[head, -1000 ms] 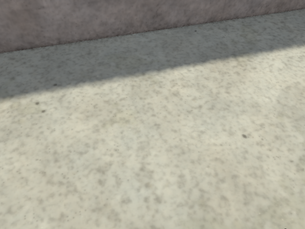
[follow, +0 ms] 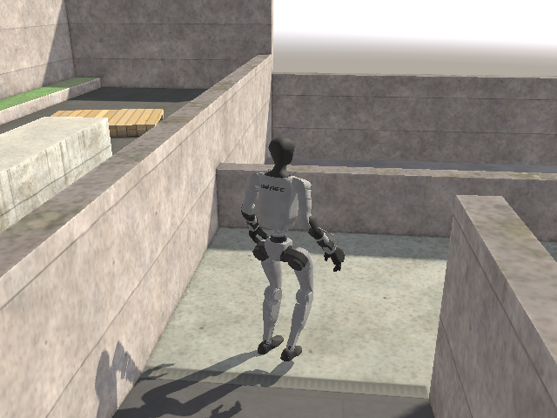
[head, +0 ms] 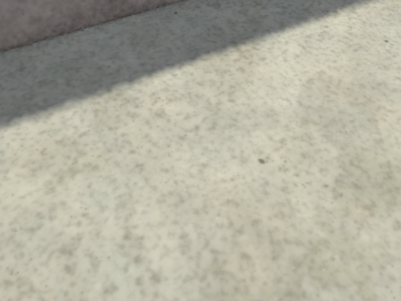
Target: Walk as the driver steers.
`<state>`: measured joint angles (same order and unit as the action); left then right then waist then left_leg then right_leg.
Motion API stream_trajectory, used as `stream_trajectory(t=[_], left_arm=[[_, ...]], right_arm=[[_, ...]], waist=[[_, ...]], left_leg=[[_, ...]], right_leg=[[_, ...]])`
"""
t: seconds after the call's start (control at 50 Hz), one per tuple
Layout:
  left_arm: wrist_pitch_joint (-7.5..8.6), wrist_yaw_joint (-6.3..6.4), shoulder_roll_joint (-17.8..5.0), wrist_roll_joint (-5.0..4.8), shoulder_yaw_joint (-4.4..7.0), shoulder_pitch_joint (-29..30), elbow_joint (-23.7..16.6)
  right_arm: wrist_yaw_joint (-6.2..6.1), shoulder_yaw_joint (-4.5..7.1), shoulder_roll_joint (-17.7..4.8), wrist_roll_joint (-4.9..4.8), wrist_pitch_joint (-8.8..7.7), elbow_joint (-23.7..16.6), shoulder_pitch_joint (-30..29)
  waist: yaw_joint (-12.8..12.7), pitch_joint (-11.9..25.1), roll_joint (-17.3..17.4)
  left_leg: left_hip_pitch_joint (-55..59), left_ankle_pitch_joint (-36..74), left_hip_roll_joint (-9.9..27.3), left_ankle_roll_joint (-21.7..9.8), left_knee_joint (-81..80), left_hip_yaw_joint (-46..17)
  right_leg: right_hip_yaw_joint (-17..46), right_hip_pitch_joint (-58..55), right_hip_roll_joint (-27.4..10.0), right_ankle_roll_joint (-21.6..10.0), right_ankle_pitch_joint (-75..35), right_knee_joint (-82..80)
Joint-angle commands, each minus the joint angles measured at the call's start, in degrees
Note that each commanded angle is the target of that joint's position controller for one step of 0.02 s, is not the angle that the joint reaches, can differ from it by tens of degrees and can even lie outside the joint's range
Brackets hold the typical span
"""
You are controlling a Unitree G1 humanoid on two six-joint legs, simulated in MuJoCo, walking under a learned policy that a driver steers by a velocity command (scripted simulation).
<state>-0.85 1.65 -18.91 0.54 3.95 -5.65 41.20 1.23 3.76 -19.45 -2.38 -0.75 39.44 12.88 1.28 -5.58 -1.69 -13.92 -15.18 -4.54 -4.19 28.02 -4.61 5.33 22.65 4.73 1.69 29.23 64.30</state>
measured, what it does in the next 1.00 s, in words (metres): walks ahead, turning right: right foot, then left foot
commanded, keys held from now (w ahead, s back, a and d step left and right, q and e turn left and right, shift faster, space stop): w+q+shift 0.16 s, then w+e+shift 0.82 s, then w+q+shift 0.02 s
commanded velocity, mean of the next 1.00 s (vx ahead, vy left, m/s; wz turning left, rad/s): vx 0.80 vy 0.00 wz -0.26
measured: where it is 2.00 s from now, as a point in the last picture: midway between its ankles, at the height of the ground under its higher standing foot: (260, 51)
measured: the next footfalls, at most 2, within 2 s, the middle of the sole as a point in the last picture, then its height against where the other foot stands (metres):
right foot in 0.36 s outside the picture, level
left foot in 0.80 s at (160, 209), level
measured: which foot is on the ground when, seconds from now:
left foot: down 0.00-0.38, up 0.40-0.78, down 0.80-1.00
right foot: up 0.00-0.34, down 0.36-0.78, up 0.80-1.00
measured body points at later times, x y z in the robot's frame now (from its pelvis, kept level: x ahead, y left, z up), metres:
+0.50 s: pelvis +0.28 -0.03 +0.00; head +0.29 -0.04 +0.45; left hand +0.30 +0.27 -0.11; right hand +0.42 -0.28 -0.12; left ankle +0.14 +0.07 -0.65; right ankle +0.28 -0.10 -0.74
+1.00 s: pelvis +0.70 +0.00 +0.00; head +0.72 -0.01 +0.45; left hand +0.93 +0.24 -0.10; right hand +0.67 -0.31 -0.11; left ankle +0.69 +0.13 -0.74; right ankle +0.66 -0.09 -0.64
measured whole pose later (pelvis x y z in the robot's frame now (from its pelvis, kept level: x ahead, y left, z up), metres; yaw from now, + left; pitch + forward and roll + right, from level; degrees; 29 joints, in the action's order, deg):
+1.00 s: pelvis +0.70 +0.00 +0.00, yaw -19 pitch +2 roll +2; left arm 0.4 -3.2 -21.8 1.9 3.9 -11.0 43.6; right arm -0.5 2.9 -19.2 2.1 -5.0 44.6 19.6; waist 1.4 0.0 -3.0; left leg -7.1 -16.9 0.6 0.7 22.7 8.1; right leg -0.6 35.2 -1.9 -5.5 14.8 71.8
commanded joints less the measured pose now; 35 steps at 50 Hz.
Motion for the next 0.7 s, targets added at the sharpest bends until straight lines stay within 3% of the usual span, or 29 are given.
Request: stream_trajectory(t=[0.02,0.04,0.08,0.14,0.18,0.2,0.22,0.26,0.3,0.32,0.34,0.36,0.38,0.4,0.42,0.44,0.46,0.5,0.52,0.56,0.62,0.66,0.7], left_arm=[[2.80,-1.65,-5.36,-0.76,1.81,3.17,-5.39],[3.59,-2.20,-4.94,-1.08,1.71,4.34,-5.75],[5.24,-2.59,-4.95,-1.18,1.81,5.87,-6.04],[7.24,-2.52,-4.30,-0.92,1.57,9.01,-6.75],[8.05,-2.69,-4.06,-1.37,1.28,8.97,-6.66],[4.75,-3.63,-3.25,4.05,0.00,7.50,-5.05],[3.76,-3.81,-2.72,3.88,-0.15,8.36,-5.66],[3.46,-3.73,-3.76,2.42,-0.37,10.78,-6.97],[3.83,-3.85,-5.32,1.95,-0.20,9.95,-7.42],[3.99,-3.77,-5.94,1.87,0.03,7.04,-6.85],[4.03,-3.39,-6.71,1.65,0.54,1.22,-5.15],[4.15,-2.70,-8.33,1.65,1.45,-9.96,-1.34],[4.36,-2.12,-12.59,1.74,2.56,-22.96,0.97],[4.36,-2.59,-17.16,1.79,3.56,-26.90,3.01],[4.19,-3.78,-11.71,0.67,2.26,-20.32,2.39],[4.25,-4.07,-9.60,0.60,2.00,-17.11,1.57],[4.43,-3.94,-8.80,0.75,1.89,-18.00,1.85],[4.92,-3.10,-6.25,0.56,0.85,-18.97,3.60],[5.23,-2.84,-6.38,0.15,0.80,-19.54,4.25],[5.59,-2.51,-6.72,-0.39,0.93,-20.74,4.82],[5.66,-2.32,-7.20,-0.33,1.47,-20.68,4.90],[5.74,-2.39,-7.96,-0.68,1.98,-21.80,5.61],[5.93,-2.25,-8.67,-1.23,2.20,-21.99,6.20]], right_arm=[[-1.54,2.37,-8.88,-1.75,-0.34,-3.72,2.27],[-1.87,2.33,-9.09,-0.96,-0.46,-3.94,2.78],[-2.20,2.30,-9.45,0.59,-0.96,-4.25,3.97],[-2.58,2.39,-10.00,0.44,-1.20,-4.03,5.56],[-2.67,2.03,-9.61,0.42,-1.23,-3.88,5.82],[-0.67,2.93,-11.73,4.58,-0.22,-1.08,8.68],[0.12,2.45,-9.58,4.54,-0.22,-0.87,10.43],[0.74,1.98,-8.64,3.98,-1.16,-0.54,11.31],[0.13,2.07,-9.45,3.75,-2.04,-0.04,10.33],[-0.35,2.09,-9.91,3.69,-2.35,0.32,9.31],[-0.71,1.99,-10.20,3.74,-2.60,0.72,8.18],[-1.00,1.60,-9.08,3.97,-2.64,1.10,7.42],[-1.11,0.80,-7.33,3.58,-2.93,-0.45,6.12],[-0.86,-0.26,-3.09,3.76,-3.76,-3.19,5.68],[-0.77,-0.71,-4.43,5.40,-4.16,-3.67,1.82],[-0.40,-0.69,-5.67,5.61,-4.43,-3.27,-0.48],[-0.08,-0.97,-5.87,5.98,-4.93,-3.01,-1.37],[0.42,-1.77,-4.62,7.10,-4.56,-3.82,-3.20],[0.69,-2.16,-4.15,7.27,-4.05,-4.20,-3.46],[1.06,-2.80,-3.75,7.19,-3.23,-5.36,-6.41],[1.71,-4.04,-2.51,5.83,-3.19,-9.07,-16.10],[1.86,-4.61,-1.48,5.06,-3.37,-10.62,-19.47],[1.44,-4.30,-2.25,4.48,-3.53,-10.91,-19.18]], waist=[[0.47,8.82,4.20],[1.09,6.80,6.70],[1.80,4.80,9.50],[3.07,3.35,9.49],[3.35,3.29,10.93],[4.46,3.55,12.82],[5.60,2.59,12.87],[6.40,0.52,12.74],[4.78,-0.53,12.25],[2.65,-0.13,11.64],[-0.91,2.32,10.22],[-6.17,8.13,5.87],[-12.07,16.41,-2.65],[-9.89,16.51,-18.17],[-6.93,8.99,-10.73],[-5.71,6.10,-3.71],[-5.58,6.08,-0.81],[-3.24,2.84,-1.09],[-2.55,2.17,-2.64],[-2.62,0.20,-2.42],[-4.38,-2.72,-2.20],[-5.84,-1.68,-3.42],[-5.37,0.39,-3.18]], left_leg=[[16.00,-4.77,12.39,-9.58,-14.22,-22.21],[15.28,-12.44,11.97,-9.94,-16.70,-23.98],[14.22,-13.23,11.65,-10.78,-17.70,-24.96],[11.08,-11.40,10.58,-10.18,-16.21,-25.45],[9.40,-9.82,10.54,-9.26,-15.21,-23.91],[7.10,-8.65,7.73,-7.94,-14.98,-20.71],[5.59,-8.54,8.13,-7.77,-15.70,-20.44],[5.56,-7.72,10.86,-7.95,-17.50,-21.71],[7.84,-2.49,14.24,-7.49,-18.32,-21.59],[8.29,5.88,15.07,-6.77,-17.13,-19.76],[8.29,22.36,14.50,-5.77,-11.65,-16.20],[6.26,37.52,11.38,-4.52,2.54,-10.41],[-4.16,34.97,7.09,-2.20,23.28,-4.53],[-22.81,-4.71,-1.66,0.88,39.27,1.28],[-31.22,-6.70,-0.14,0.09,44.17,-3.04],[-32.31,-2.16,3.29,0.06,45.16,-3.07],[-30.60,-0.55,5.21,0.30,43.00,-2.47],[-28.48,-0.24,7.12,2.22,37.32,-1.74],[-28.08,-0.72,7.48,3.14,34.97,-1.04],[-29.02,-1.21,7.82,4.94,30.56,1.11],[-24.82,6.09,6.35,7.23,16.88,4.28],[-17.99,12.77,4.92,7.02,9.34,5.41],[-11.18,16.82,3.98,5.99,5.62,5.17]], right_leg=[[2.97,12.16,-3.91,1.01,-8.14,-7.13],[2.38,12.90,-3.27,1.32,-10.29,-11.06],[1.95,13.30,-2.73,1.96,-12.50,-18.51],[2.05,11.73,-1.82,3.01,-15.84,-27.37],[1.00,9.94,-2.29,3.55,-19.04,-30.61],[-4.72,8.08,-2.98,3.58,-19.76,-28.54],[-5.62,6.94,-3.89,3.12,-20.53,-29.22],[-6.52,6.86,-5.19,1.46,-20.60,-30.49],[-7.10,5.85,-6.21,-1.50,-18.70,-32.51],[-7.82,2.31,-5.63,-3.17,-17.37,-33.78],[-8.96,-4.92,-3.43,-4.93,-16.15,-35.12],[-8.50,-17.35,-1.44,-6.95,-14.23,-35.17],[6.57,-32.45,-9.57,-11.18,0.86,-38.54],[37.20,-39.95,-20.02,-15.85,22.53,-50.40],[46.93,-35.09,-21.01,-16.33,20.98,-53.32],[38.08,-31.67,-19.94,-16.87,14.48,-50.74],[32.45,-28.52,-17.82,-17.09,8.34,-51.29],[26.85,-22.06,-13.34,-16.60,0.62,-53.50],[25.25,-20.73,-12.11,-16.89,-1.83,-54.25],[22.92,-17.66,-10.97,-17.91,-6.54,-56.17],[19.93,-10.86,-8.45,-17.52,-14.83,-59.07],[19.08,-9.32,-8.18,-15.91,-25.15,-58.97],[19.04,-10.70,-9.40,-14.15,-37.13,-56.91]])
Keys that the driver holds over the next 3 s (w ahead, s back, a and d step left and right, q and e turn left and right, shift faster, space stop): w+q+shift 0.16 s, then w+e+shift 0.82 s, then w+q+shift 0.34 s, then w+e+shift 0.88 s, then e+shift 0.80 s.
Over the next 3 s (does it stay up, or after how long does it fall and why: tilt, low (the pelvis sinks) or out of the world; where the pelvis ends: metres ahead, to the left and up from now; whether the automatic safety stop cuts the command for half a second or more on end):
stays up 1.96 -0.71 0.00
